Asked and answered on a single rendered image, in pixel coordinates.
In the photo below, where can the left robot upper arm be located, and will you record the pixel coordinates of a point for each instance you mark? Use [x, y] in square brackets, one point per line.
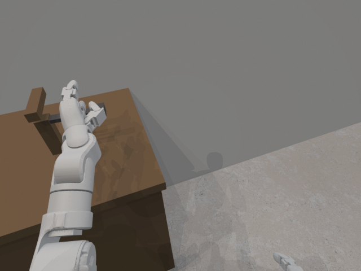
[66, 256]

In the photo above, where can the counter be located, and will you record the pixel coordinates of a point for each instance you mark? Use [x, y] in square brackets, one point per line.
[129, 231]

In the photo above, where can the robot left forearm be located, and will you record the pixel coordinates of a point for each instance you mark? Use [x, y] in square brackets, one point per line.
[69, 209]

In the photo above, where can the left robot hand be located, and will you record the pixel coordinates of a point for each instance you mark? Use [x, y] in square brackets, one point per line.
[72, 112]

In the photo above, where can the tap lever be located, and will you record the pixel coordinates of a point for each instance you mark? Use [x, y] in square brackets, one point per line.
[56, 118]

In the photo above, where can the right robot hand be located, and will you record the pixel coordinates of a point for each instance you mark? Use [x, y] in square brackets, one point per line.
[286, 262]

